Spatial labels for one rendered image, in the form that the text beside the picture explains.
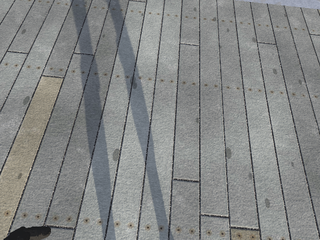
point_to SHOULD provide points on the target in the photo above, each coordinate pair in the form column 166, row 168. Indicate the left robot hand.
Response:
column 30, row 233

